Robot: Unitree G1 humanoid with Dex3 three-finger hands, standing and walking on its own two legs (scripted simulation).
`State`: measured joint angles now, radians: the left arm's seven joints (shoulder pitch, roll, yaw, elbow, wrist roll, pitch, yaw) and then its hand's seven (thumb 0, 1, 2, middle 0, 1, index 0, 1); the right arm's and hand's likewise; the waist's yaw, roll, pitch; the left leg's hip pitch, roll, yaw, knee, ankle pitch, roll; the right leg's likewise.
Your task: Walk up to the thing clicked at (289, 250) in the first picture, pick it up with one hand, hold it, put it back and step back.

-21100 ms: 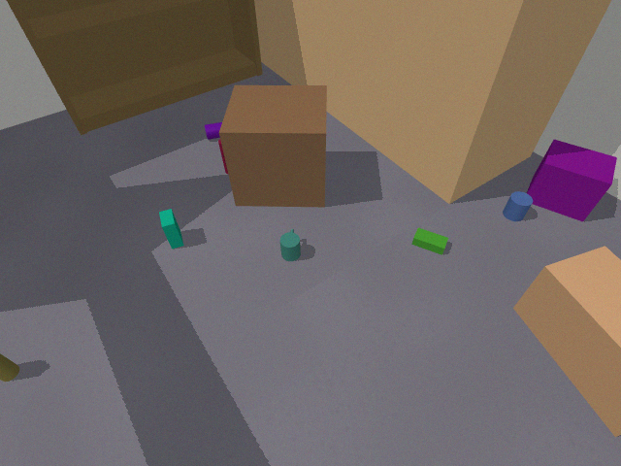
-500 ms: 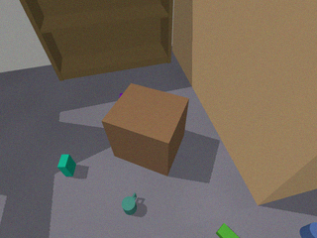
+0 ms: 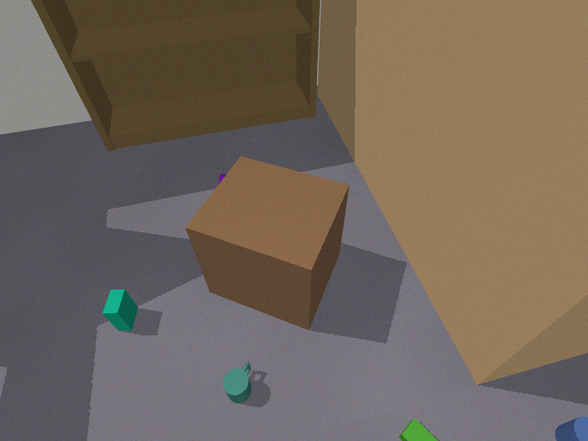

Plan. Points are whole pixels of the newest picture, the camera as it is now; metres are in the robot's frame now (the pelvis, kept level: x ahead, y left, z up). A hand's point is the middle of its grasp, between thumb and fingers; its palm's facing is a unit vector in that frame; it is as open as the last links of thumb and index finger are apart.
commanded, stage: stand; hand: left
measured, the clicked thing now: (240, 380) +0.42 +0.21 -0.74
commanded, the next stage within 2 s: none
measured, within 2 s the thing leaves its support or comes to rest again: neither
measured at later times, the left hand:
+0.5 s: hand out of the picture +0.07 +0.26 -0.16, palm faces -0.02 -0.94 -0.34, open 7.4 cm
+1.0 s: hand out of the picture +0.05 +0.26 -0.16, palm faces -0.03 -0.94 -0.34, open 7.4 cm
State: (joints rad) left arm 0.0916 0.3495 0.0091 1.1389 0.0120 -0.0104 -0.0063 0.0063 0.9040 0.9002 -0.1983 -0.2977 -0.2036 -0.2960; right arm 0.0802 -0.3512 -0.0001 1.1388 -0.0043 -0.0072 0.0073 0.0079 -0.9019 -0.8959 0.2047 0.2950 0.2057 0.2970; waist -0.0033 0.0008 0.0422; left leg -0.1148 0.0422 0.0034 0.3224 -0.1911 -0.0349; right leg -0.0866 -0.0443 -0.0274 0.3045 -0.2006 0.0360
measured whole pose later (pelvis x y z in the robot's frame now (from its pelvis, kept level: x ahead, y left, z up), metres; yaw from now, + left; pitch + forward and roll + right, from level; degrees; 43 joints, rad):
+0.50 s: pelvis +0.00 +0.01 +0.00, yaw +0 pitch -2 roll +0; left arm 0.12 0.35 0.01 1.13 0.01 -0.01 -0.01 0.01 0.90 0.90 -0.20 -0.30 -0.20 -0.30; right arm 0.10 -0.35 0.00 1.13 -0.01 -0.01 0.01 0.01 -0.90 -0.90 0.20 0.30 0.21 0.30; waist 0.00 0.00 0.04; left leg -0.11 0.03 0.01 0.32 -0.18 -0.03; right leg -0.08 -0.05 -0.02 0.30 -0.19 0.04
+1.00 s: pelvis -0.01 +0.01 +0.00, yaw +0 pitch -2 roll +0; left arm 0.13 0.35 0.01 1.13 0.01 -0.01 -0.01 0.01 0.90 0.90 -0.20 -0.30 -0.20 -0.30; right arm 0.12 -0.35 0.00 1.13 -0.01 -0.01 0.01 0.01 -0.90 -0.90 0.20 0.29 0.21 0.30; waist 0.00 0.00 0.04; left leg -0.11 0.03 0.01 0.32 -0.17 -0.03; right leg -0.09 -0.06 -0.02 0.31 -0.19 0.04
